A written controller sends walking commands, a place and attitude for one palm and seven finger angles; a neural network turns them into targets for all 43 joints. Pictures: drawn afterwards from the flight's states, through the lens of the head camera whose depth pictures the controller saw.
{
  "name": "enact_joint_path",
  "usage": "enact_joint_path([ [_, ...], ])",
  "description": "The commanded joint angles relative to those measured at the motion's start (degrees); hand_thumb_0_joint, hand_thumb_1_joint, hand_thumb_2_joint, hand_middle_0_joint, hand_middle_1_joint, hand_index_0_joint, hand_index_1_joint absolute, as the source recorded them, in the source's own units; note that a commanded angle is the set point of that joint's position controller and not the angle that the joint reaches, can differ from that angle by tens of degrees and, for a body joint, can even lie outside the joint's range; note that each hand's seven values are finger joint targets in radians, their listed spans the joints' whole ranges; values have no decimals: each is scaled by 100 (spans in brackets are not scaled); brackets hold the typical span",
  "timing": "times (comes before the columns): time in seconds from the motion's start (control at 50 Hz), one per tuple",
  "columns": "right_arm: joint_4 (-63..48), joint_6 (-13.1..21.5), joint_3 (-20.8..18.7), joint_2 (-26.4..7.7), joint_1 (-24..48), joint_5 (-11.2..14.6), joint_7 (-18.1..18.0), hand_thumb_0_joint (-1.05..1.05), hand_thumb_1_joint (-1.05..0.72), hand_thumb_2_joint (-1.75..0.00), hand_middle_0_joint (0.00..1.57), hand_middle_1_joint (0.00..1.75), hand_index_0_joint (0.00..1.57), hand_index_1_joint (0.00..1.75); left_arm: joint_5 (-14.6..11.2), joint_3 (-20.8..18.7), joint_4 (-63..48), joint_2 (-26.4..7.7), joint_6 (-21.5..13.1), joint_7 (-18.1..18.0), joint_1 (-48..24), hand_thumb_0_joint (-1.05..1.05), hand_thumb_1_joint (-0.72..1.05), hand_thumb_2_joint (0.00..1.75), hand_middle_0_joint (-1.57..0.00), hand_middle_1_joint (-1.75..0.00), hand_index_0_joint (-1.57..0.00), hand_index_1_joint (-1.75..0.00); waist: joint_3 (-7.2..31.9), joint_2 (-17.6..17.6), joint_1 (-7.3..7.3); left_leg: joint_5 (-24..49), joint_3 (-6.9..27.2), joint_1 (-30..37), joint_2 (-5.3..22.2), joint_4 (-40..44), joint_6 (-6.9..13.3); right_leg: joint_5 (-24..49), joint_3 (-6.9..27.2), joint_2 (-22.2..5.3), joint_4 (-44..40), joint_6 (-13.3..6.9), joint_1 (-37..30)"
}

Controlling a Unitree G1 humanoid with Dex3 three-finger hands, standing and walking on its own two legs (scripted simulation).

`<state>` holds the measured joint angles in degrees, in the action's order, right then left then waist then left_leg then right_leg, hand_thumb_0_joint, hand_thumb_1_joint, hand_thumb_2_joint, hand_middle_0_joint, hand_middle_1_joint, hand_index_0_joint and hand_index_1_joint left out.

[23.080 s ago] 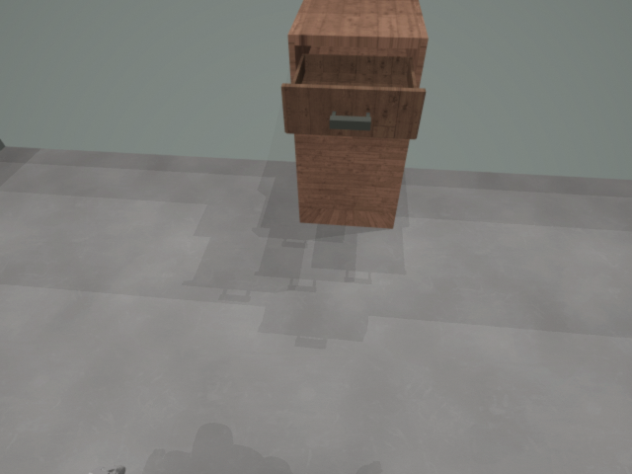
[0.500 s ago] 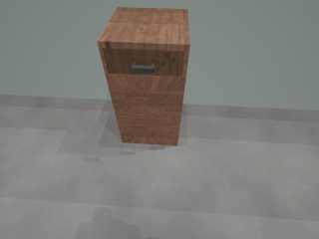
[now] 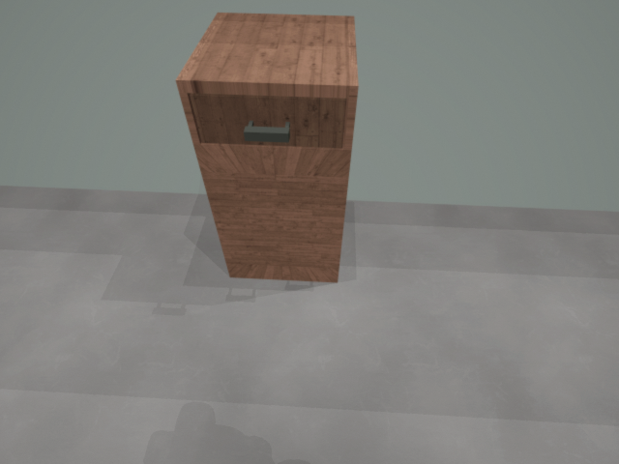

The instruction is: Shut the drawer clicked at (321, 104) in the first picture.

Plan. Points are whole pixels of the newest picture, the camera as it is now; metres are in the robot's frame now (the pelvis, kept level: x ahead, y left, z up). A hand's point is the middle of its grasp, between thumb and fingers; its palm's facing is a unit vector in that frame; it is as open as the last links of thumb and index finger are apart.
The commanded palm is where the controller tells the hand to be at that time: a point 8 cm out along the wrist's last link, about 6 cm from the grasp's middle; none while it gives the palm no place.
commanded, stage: look to check the result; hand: left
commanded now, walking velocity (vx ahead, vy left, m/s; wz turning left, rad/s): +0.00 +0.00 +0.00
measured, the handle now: (268, 129) +0.86 +0.15 -0.06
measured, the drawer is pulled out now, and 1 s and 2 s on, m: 0.00 0.00 0.00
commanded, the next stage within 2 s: stand and wait in 0.34 s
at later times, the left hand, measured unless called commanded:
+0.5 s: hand out of the picture +0.01 +0.17 -0.17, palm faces +0.03 -0.98 -0.20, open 7.4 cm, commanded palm none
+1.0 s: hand out of the picture +0.02 +0.18 -0.17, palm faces +0.02 -0.98 -0.21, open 7.4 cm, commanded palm none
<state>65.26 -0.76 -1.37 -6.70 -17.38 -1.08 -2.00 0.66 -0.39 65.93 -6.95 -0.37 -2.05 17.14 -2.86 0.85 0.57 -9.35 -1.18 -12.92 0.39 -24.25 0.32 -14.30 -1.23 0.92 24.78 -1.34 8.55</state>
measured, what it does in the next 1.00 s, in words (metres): stands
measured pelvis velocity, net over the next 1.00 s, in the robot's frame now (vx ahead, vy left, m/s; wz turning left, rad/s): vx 0.01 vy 0.00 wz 0.00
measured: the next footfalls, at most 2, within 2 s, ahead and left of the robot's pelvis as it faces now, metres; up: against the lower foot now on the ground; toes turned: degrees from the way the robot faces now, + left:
none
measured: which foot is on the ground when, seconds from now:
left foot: down 0.00-1.00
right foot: down 0.00-1.00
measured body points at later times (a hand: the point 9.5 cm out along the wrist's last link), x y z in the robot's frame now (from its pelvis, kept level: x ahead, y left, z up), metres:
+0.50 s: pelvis +0.01 +0.00 +0.00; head +0.02 -0.01 +0.45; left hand +0.01 +0.22 -0.16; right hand +0.00 -0.22 -0.16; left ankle +0.04 +0.12 -0.74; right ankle -0.01 -0.11 -0.74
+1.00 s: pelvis +0.01 +0.00 +0.00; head +0.03 -0.01 +0.45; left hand +0.02 +0.23 -0.15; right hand +0.02 -0.23 -0.16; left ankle +0.04 +0.12 -0.74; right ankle -0.01 -0.11 -0.74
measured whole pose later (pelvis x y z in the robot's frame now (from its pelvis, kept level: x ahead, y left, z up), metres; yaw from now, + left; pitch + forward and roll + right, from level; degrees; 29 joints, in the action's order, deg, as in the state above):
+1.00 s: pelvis +0.01 +0.00 +0.00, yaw +0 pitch -2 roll +0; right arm 65.7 -0.4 -1.1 -9.3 -13.5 -1.1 -1.9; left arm 0.6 -0.5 66.0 -9.7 -0.7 -1.6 13.9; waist -3.4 0.7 0.4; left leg -9.4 -1.0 -10.9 0.7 -22.3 -0.1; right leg -13.9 -1.3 1.2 22.0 -1.6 6.1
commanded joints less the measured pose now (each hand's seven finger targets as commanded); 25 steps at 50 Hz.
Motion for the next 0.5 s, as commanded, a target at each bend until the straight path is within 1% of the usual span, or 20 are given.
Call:
enact_joint_path([
  [0.0,-103,72,-75,-506,-399,25,-22,0,-90,-90,20,30,20,30,-9,-134,-127,-663,-58,-33,399,0,90,90,-20,-30,-20,-30,-240,-55,-9,58,398,307,459,343,137,-62,537,-589,-772,-181,667],
  [0.02,-95,72,-62,-485,-362,19,-22,0,-90,-90,20,30,20,30,-14,-128,-109,-644,-58,-31,387,0,90,90,-20,-30,-20,-30,-276,-41,-11,47,391,295,460,346,133,-46,525,-607,-790,-178,669],
  [0.04,-89,67,-67,-489,-372,17,-24,0,-90,-90,20,30,20,30,-12,-133,-116,-655,-60,-31,375,0,90,90,-20,-30,-20,-30,-295,-148,-2,56,385,278,460,339,126,-50,527,-598,-805,-175,660],
  [0.08,-84,80,-59,-528,-334,18,-29,0,-90,-90,20,30,20,30,-15,-127,-114,-658,-64,-28,363,0,90,90,-20,-30,-20,-30,-267,-14,-6,147,393,309,468,338,124,67,541,-594,-786,-178,623],
  [0.1,-98,82,-69,-564,-328,25,-30,0,-90,-90,20,30,20,30,-10,-139,-111,-681,-68,-32,373,0,90,90,-20,-30,-20,-30,-202,-46,-16,196,394,341,485,328,127,110,526,-595,-769,-177,586],
  [0.18,-79,85,-56,-581,-272,18,-34,0,-90,-90,20,30,20,30,-14,-127,-92,-681,-54,-24,308,0,90,90,-20,-30,-20,-30,-295,16,-12,122,428,307,501,406,126,96,516,-583,-767,-168,587],
  [0.22,-87,79,-62,-586,-245,18,-31,0,-90,-90,20,30,20,30,-8,-129,-92,-697,-56,-25,292,0,90,90,-20,-30,-20,-30,-330,-30,-14,67,426,284,501,416,125,28,521,-583,-794,-170,603],
  [0.26,-95,88,-63,-614,-232,18,-27,0,-90,-90,20,30,20,30,-10,-138,-99,-729,-60,-20,268,0,90,90,-20,-30,-20,-30,-261,-114,-17,129,427,332,503,415,130,87,521,-593,-792,-166,553],
  [0.3,-106,92,-74,-674,-208,22,-27,0,-90,-90,20,30,20,30,-6,-144,-128,-766,-67,-23,255,0,90,90,-20,-30,-20,-30,-204,-104,-23,222,437,364,503,396,131,160,517,-585,-775,-164,512],
  [0.32,-100,93,-66,-637,-165,17,-28,0,-90,-90,20,30,20,30,-11,-138,-119,-736,-64,-22,243,0,90,90,-20,-30,-20,-30,-272,-49,-27,210,426,363,505,404,128,171,511,-594,-782,-164,553],
  [0.34,-98,96,-62,-648,-187,17,-28,0,-90,-90,20,30,20,30,-10,-144,-116,-759,-64,-17,223,0,90,90,-20,-30,-20,-30,-222,-51,-19,199,436,356,509,421,126,170,509,-592,-774,-158,507],
  [0.4,-109,86,-73,-701,-135,23,-22,0,-90,-90,20,30,20,30,-8,-146,-131,-804,-66,-16,204,0,90,90,-20,-30,-20,-30,-284,-132,-31,193,432,347,498,406,119,129,522,-600,-809,-161,548],
  [0.42,-94,93,-67,-686,-135,16,-22,0,-90,-90,20,30,20,30,-9,-150,-141,-813,-67,-16,158,0,90,90,-20,-30,-20,-30,-262,-61,-17,218,437,350,505,421,123,155,528,-605,-808,-164,509],
  [0.44,-95,101,-69,-692,-135,15,-23,0,-90,-90,20,30,20,30,-11,-160,-146,-828,-76,-13,160,0,90,90,-20,-30,-20,-30,-172,-107,-25,282,422,380,515,412,122,246,517,-614,-796,-160,445],
  [0.48,-88,112,-67,-718,-104,17,-27,0,-90,-90,20,30,20,30,-13,-161,-148,-844,-75,-10,118,0,90,90,-20,-30,-20,-30,-172,-28,-23,348,444,380,515,421,120,339,514,-606,-776,-159,403],
])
